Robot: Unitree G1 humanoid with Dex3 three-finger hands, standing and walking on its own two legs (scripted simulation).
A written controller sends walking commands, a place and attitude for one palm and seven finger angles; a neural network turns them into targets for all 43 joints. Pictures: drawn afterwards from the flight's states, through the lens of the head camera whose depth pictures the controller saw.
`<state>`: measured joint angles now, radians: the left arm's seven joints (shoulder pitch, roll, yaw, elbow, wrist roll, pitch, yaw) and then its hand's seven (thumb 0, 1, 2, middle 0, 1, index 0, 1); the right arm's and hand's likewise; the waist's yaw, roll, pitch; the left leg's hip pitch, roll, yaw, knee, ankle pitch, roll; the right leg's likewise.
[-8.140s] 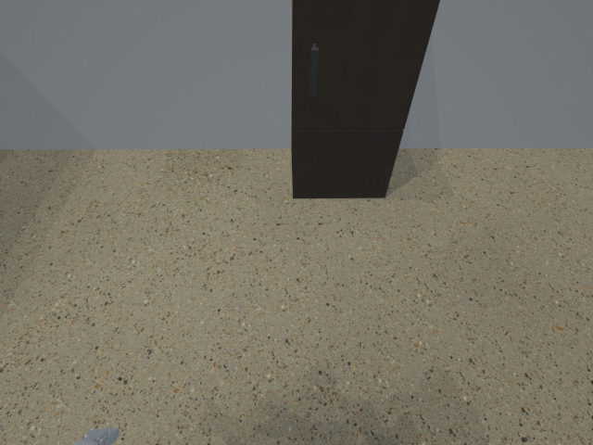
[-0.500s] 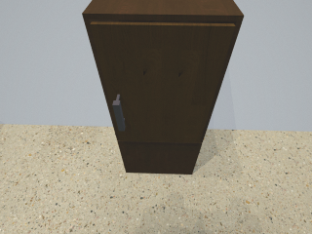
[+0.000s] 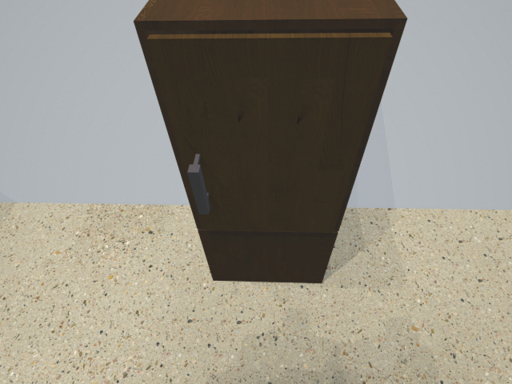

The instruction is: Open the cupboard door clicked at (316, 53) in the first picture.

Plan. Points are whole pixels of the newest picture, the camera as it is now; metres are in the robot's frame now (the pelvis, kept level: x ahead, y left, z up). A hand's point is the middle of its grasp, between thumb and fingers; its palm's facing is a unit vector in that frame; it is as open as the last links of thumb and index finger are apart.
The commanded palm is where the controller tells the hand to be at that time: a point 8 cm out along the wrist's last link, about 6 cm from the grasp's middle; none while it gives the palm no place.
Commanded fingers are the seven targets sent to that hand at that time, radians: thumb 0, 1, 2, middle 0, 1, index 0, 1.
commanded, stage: raise the hand with hooked fingers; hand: left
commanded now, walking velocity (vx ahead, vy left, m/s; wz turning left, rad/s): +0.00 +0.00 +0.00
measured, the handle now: (201, 184) +0.57 +0.18 -0.10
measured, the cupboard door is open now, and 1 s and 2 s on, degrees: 0 0 0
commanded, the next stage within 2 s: none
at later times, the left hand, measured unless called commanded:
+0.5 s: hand (142, 378) +0.15 +0.20 -0.10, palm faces +0.08 -1.00 -0.01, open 9.1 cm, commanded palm +0.14 +0.26 -0.07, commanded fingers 0.00 0.29 0.64 -0.24 -0.69 -0.24 -0.69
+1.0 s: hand (123, 345) +0.19 +0.24 -0.08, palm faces +0.00 -1.00 -0.06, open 12.1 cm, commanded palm +0.17 +0.30 -0.07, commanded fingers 0.00 -0.29 0.39 -0.28 -1.07 -0.28 -1.07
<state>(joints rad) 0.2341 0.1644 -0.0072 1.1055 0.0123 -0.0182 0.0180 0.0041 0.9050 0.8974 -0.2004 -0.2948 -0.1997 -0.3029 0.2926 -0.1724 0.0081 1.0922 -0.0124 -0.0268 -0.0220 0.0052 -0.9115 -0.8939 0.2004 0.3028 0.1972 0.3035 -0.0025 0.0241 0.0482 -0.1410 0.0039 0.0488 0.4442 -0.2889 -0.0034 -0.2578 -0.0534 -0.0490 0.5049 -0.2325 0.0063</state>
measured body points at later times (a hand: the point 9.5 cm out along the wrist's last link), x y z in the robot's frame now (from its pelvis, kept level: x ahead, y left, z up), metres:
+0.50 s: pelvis -0.03 -0.01 -0.12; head +0.05 +0.01 +0.32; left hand +0.14 +0.25 -0.09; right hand +0.24 -0.24 -0.15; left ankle -0.03 +0.12 -0.74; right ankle +0.02 -0.12 -0.74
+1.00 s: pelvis -0.04 +0.01 -0.12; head +0.05 +0.03 +0.32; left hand +0.19 +0.30 -0.08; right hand +0.13 -0.24 -0.19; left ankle -0.03 +0.12 -0.74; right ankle +0.02 -0.12 -0.74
